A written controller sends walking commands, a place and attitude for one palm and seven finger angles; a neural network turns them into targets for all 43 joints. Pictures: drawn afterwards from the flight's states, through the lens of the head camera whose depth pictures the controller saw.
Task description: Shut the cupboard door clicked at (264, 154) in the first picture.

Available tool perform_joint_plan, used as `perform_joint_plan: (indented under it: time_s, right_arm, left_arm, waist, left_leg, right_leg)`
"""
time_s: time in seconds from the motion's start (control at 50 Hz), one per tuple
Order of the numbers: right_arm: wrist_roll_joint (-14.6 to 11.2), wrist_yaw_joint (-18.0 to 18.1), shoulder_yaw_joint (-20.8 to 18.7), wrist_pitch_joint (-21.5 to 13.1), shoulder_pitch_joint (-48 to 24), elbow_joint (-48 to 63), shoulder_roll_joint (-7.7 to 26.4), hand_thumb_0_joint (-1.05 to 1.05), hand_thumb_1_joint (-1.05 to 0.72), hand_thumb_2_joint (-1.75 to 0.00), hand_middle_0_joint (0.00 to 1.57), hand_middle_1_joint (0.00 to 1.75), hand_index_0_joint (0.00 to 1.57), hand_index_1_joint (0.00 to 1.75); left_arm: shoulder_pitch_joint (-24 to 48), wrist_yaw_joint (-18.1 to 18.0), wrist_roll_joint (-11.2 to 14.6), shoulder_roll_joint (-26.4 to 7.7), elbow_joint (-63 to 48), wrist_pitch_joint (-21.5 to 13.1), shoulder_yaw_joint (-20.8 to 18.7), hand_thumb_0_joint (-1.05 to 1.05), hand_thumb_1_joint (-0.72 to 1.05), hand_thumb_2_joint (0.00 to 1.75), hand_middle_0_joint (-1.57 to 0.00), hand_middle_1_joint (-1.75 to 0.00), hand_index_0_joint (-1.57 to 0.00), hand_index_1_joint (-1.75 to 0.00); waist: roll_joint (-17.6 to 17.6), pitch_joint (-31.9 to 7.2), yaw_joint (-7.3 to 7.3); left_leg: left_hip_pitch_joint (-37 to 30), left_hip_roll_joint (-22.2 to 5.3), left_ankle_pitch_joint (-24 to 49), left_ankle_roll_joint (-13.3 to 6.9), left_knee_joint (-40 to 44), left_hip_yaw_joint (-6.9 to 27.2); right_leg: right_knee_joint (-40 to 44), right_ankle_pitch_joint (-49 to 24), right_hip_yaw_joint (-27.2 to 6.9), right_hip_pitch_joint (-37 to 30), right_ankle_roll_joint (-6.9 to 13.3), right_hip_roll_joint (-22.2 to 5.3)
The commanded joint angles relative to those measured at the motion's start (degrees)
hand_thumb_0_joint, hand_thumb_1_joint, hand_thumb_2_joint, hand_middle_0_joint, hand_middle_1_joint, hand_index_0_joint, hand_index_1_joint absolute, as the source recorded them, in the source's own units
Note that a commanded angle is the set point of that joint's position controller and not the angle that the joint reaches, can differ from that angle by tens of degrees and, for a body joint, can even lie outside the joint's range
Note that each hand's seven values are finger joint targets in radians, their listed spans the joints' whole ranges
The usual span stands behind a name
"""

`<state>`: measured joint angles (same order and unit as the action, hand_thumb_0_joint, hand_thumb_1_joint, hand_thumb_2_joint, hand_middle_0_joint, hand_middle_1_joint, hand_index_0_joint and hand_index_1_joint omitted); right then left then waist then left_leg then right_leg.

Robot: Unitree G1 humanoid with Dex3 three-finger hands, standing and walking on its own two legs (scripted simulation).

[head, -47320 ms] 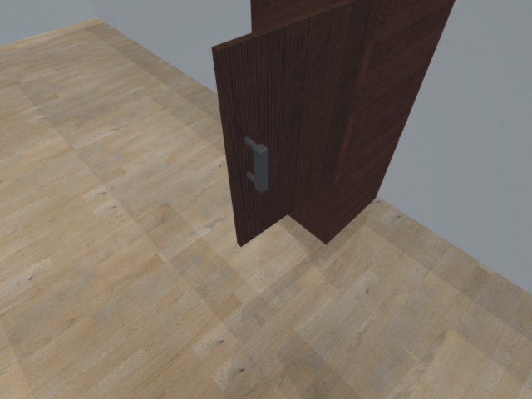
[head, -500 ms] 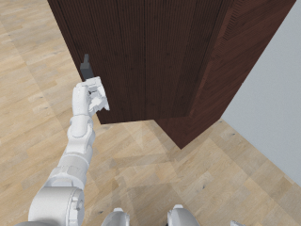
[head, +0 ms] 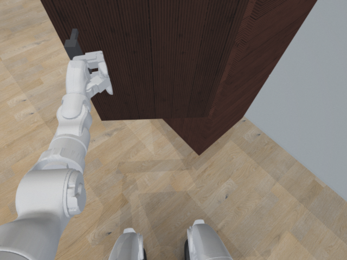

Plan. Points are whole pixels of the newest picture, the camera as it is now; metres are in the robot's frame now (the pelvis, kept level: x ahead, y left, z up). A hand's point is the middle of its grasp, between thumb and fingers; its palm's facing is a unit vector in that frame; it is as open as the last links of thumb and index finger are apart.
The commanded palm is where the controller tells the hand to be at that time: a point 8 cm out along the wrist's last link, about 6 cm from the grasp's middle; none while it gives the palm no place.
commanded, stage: push the door shut along its arc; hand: left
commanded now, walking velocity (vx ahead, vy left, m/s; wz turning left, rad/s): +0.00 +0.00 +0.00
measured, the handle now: (81, 58) +0.58 +0.17 +0.08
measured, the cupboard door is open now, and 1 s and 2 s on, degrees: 52 39 38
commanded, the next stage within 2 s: pull the fist back off the door in 0.80 s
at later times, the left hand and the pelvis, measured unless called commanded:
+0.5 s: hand (117, 58) +0.57 +0.09 +0.08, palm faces -0.20 -0.98 -0.03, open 3.1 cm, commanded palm +0.57 +0.13 +0.08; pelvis +0.00 +0.01 -0.02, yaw -2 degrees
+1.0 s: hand (121, 40) +0.63 +0.08 +0.08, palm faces -0.08 -0.99 +0.10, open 3.0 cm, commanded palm +0.60 +0.10 +0.08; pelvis +0.00 +0.01 -0.03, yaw -3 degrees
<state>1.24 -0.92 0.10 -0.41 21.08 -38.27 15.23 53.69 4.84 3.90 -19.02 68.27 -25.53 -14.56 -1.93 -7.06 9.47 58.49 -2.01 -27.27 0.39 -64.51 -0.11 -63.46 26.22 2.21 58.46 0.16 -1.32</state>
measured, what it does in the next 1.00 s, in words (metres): stands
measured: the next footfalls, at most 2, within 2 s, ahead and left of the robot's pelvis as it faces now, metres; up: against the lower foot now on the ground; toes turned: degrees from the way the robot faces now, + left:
none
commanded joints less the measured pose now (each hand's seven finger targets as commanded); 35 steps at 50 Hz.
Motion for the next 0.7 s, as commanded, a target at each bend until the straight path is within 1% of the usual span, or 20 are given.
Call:
perform_joint_plan:
  time_s: [0.0, 0.02, 0.06, 0.08, 0.12, 0.16, 0.18, 0.22, 0.24, 0.28, 0.34, 0.36, 0.4, 0.44, 0.46, 0.52, 0.54, 0.58, 0.62, 0.68]
  right_arm:
    - [0.2, 0.9, -3.4, -1.2, 8.6, 3.4, 9.5, 0.0, -0.9, -0.9, 0.2, 0.3, 0.2, 0.3]
    - [0.1, 0.9, -3.4, -1.1, 9.0, 3.4, 9.6, 0.0, -0.9, -0.9, 0.2, 0.3, 0.2, 0.3]
    - [0.2, 0.8, -3.2, -1.2, 9.8, 3.6, 9.6, 0.0, -0.9, -0.9, 0.2, 0.3, 0.2, 0.3]
    - [0.1, 0.8, -3.1, -1.1, 10.0, 3.4, 9.8, 0.0, -0.9, -0.9, 0.2, 0.3, 0.2, 0.3]
    - [0.1, 0.7, -2.9, -0.9, 10.4, 3.5, 9.9, 0.0, -0.9, -0.9, 0.2, 0.3, 0.2, 0.3]
    - [0.3, 0.8, -2.7, -1.0, 11.2, 3.8, 10.3, 0.0, -0.9, -0.9, 0.2, 0.3, 0.2, 0.3]
    - [0.2, 0.7, -2.6, -0.9, 11.3, 3.6, 10.3, 0.0, -0.9, -0.9, 0.2, 0.3, 0.2, 0.3]
    - [0.4, 0.5, -2.7, -0.8, 12.0, 3.8, 10.2, 0.0, -0.9, -0.9, 0.2, 0.3, 0.2, 0.3]
    - [0.5, 0.3, -2.8, -0.8, 12.3, 3.7, 10.3, 0.0, -0.9, -0.9, 0.2, 0.3, 0.2, 0.3]
    - [0.3, 0.4, -2.6, -0.6, 12.8, 3.6, 10.5, 0.0, -0.9, -0.9, 0.2, 0.3, 0.2, 0.3]
    - [0.4, 0.2, -2.5, -0.5, 13.3, 3.6, 10.6, 0.0, -0.9, -0.9, 0.2, 0.3, 0.2, 0.3]
    - [0.5, 0.4, -2.4, -0.6, 13.9, 3.6, 10.7, 0.0, -0.9, -0.9, 0.2, 0.3, 0.2, 0.3]
    - [0.5, 0.2, -2.3, -0.6, 14.0, 3.5, 10.6, 0.0, -0.9, -0.9, 0.2, 0.3, 0.2, 0.3]
    - [0.6, 0.0, -2.1, -0.5, 14.3, 3.3, 10.5, 0.0, -0.9, -0.9, 0.2, 0.3, 0.2, 0.3]
    - [0.7, 0.1, -2.1, -0.6, 14.8, 3.4, 10.6, 0.0, -0.9, -0.9, 0.2, 0.3, 0.2, 0.3]
    - [0.7, 0.2, -1.7, -0.6, 15.0, 3.4, 10.9, 0.0, -0.9, -0.9, 0.2, 0.3, 0.2, 0.3]
    - [0.8, 0.1, -1.6, -0.7, 15.3, 3.5, 10.8, 0.0, -0.9, -0.9, 0.2, 0.3, 0.2, 0.3]
    - [0.9, 0.1, -1.5, -0.8, 15.6, 3.4, 11.0, 0.0, -0.9, -0.9, 0.2, 0.3, 0.2, 0.3]
    - [1.1, 0.0, -1.6, -0.8, 16.1, 3.1, 11.0, 0.0, -0.9, -0.9, 0.2, 0.3, 0.2, 0.3]
    - [1.3, 0.2, -1.5, -0.7, 17.1, 3.0, 11.4, 0.0, -0.9, -0.9, 0.2, 0.3, 0.2, 0.3]
  left_arm:
    - [32.3, 1.7, 0.2, -11.6, -11.6, -3.3, -1.6, 0.0, 0.9, 0.9, -1.3, -1.5, -1.3, -1.5]
    - [31.6, 2.0, 0.0, -12.7, -10.3, -3.0, -2.4, 0.0, 0.9, 0.9, -1.3, -1.5, -1.3, -1.5]
    - [33.3, 2.9, 0.4, -12.4, -10.8, -2.8, -2.1, 0.0, 0.9, 0.9, -1.3, -1.5, -1.3, -1.5]
    - [33.4, 3.1, 0.2, -14.1, -9.7, -2.5, -3.0, 0.0, 0.9, 0.9, -1.3, -1.5, -1.3, -1.5]
    - [34.4, 3.7, -0.3, -14.8, -7.6, -1.3, -2.8, 0.0, 0.9, 0.9, -1.3, -1.5, -1.3, -1.5]
    - [37.0, 3.8, -0.6, -18.1, -7.9, -1.0, -4.9, 0.0, 0.9, 0.9, -1.3, -1.5, -1.3, -1.5]
    - [38.0, 4.1, -1.3, -18.0, -7.6, -0.8, -3.9, 0.0, 0.9, 0.9, -1.3, -1.5, -1.3, -1.5]
    - [38.9, 4.8, -1.6, -17.3, -8.6, -0.6, -3.2, 0.0, 0.9, 0.9, -1.3, -1.5, -1.3, -1.5]
    - [38.7, 5.2, -1.4, -17.5, -8.4, -0.2, -3.6, 0.0, 0.9, 0.9, -1.3, -1.5, -1.3, -1.5]
    - [39.7, 6.1, -1.0, -17.2, -6.6, 0.6, -3.0, 0.0, 0.9, 0.9, -1.3, -1.5, -1.3, -1.5]
    - [41.2, 6.7, -1.3, -19.1, -6.4, 1.7, -4.1, 0.0, 0.9, 0.9, -1.3, -1.5, -1.3, -1.5]
    - [43.4, 6.8, -1.3, -20.1, -7.5, 1.6, -4.5, 0.0, 0.9, 0.9, -1.3, -1.5, -1.3, -1.5]
    - [43.1, 7.1, -1.9, -21.2, -6.9, 1.9, -5.1, 0.0, 0.9, 0.9, -1.3, -1.5, -1.3, -1.5]
    - [44.8, 7.2, -2.4, -20.4, -5.7, 2.7, -4.0, 0.0, 0.9, 0.9, -1.3, -1.5, -1.3, -1.5]
    - [45.7, 7.3, -2.5, -20.7, -5.7, 2.7, -4.2, 0.0, 0.9, 0.9, -1.3, -1.5, -1.3, -1.5]
    - [47.9, 7.7, -3.4, -23.7, -3.4, 4.0, -5.1, 0.0, 0.9, 0.9, -1.3, -1.5, -1.3, -1.5]
    - [48.3, 8.0, -3.5, -23.3, -3.1, 4.4, -4.7, 0.0, 0.9, 0.9, -1.3, -1.5, -1.3, -1.5]
    - [49.6, 8.5, -3.9, -23.7, -3.1, 4.4, -4.5, 0.0, 0.9, 0.9, -1.3, -1.5, -1.3, -1.5]
    - [50.8, 8.9, -4.2, -22.4, -2.6, 5.2, -3.4, 0.0, 0.9, 0.9, -1.3, -1.5, -1.3, -1.5]
    - [53.0, 9.5, -4.5, -25.8, -2.1, 6.2, -5.4, 0.0, 0.9, 0.9, -1.3, -1.5, -1.3, -1.5]
  waist:
    - [-2.4, -27.6, 3.21]
    - [-2.2, -27.6, 3.02]
    - [-3.1, -28.7, 3.65]
    - [-3.2, -28.9, 3.43]
    - [-2.8, -26.7, 4.39]
    - [-3.8, -27.7, 4.63]
    - [-4.4, -28.2, 5.22]
    - [-6.7, -30.2, 5.22]
    - [-6.3, -31.1, 5.37]
    - [-4.7, -29.6, 6.55]
    - [-6.1, -30.2, 6.46]
    - [-6.8, -31.2, 6.91]
    - [-8.2, -31.9, 6.47]
    - [-7.3, -29.8, 7.74]
    - [-7.8, -30.4, 8.02]
    - [-7.0, -29.7, 8.94]
    - [-7.1, -29.9, 9.1]
    - [-9.5, -31.0, 9.2]
    - [-10.1, -31.1, 9.94]
    - [-9.7, -33.1, 10.66]
  left_leg:
    - [-15.0, 1.9, 13.1, -2.1, 6.0, 2.3]
    - [-14.9, 1.7, 13.1, -2.0, 6.0, 2.5]
    - [-15.5, 1.7, 14.2, -2.2, 5.5, 2.6]
    - [-15.1, 1.6, 14.3, -2.0, 5.4, 2.9]
    - [-12.7, 1.5, 12.6, -2.2, 5.1, 2.7]
    - [-12.1, 1.5, 12.2, -2.5, 4.6, 2.8]
    - [-12.7, 1.3, 12.9, -2.4, 4.3, 2.9]
    - [-14.8, 1.2, 15.1, -2.2, 3.8, 3.3]
    - [-15.4, 1.1, 16.0, -2.3, 3.5, 3.3]
    - [-14.3, 0.8, 15.8, -2.3, 3.2, 3.6]
    - [-13.9, 0.8, 15.6, -2.4, 2.8, 3.5]
    - [-14.9, 0.7, 16.4, -2.4, 2.6, 3.9]
    - [-15.3, 0.6, 17.9, -2.2, 2.2, 3.9]
    - [-14.0, 0.5, 17.4, -2.4, 1.8, 4.0]
    - [-14.4, 0.5, 17.6, -2.5, 1.5, 4.1]
    - [-11.3, 0.4, 16.1, -2.7, 0.6, 3.8]
    - [-10.9, 0.4, 16.2, -2.8, 0.5, 3.9]
    - [-12.9, 0.3, 17.8, -2.5, 0.1, 4.3]
    - [-13.6, 0.2, 18.7, -2.5, -0.6, 4.7]
    - [-12.9, 0.0, 19.9, -2.7, -1.6, 4.7]
  right_leg:
    - [8.3, -14.9, -2.0, -12.1, 0.6, 2.2]
    - [8.2, -14.6, -1.9, -11.9, 0.7, 2.3]
    - [7.9, -15.3, -1.8, -11.5, 0.7, 2.5]
    - [7.6, -15.1, -1.7, -11.3, 0.7, 2.5]
    - [7.9, -13.8, -1.9, -10.6, 0.5, 2.5]
    - [7.6, -13.0, -2.0, -10.2, 0.7, 2.7]
    - [7.3, -13.4, -2.0, -9.3, 0.6, 2.7]
    - [6.8, -14.4, -1.7, -8.4, 0.8, 2.7]
    - [6.8, -15.2, -1.7, -8.7, 0.8, 2.8]
    - [6.8, -15.2, -1.5, -7.8, 0.6, 2.9]
    - [6.7, -14.6, -1.4, -7.3, 0.8, 3.1]
    - [6.1, -14.9, -1.2, -6.9, 0.9, 3.2]
    - [5.9, -15.8, -1.1, -6.6, 0.9, 3.2]
    - [6.0, -15.2, -1.0, -5.4, 0.8, 3.4]
    - [5.7, -15.1, -0.9, -4.6, 0.9, 3.4]
    - [5.6, -14.2, -1.2, -4.7, 0.7, 3.5]
    - [5.4, -14.3, -1.0, -4.8, 0.8, 3.6]
    - [4.7, -14.7, -0.7, -2.7, 1.0, 3.6]
    - [4.4, -14.6, -0.3, -0.9, 1.0, 3.6]
    - [3.7, -16.0, -0.3, -1.3, 1.0, 3.8]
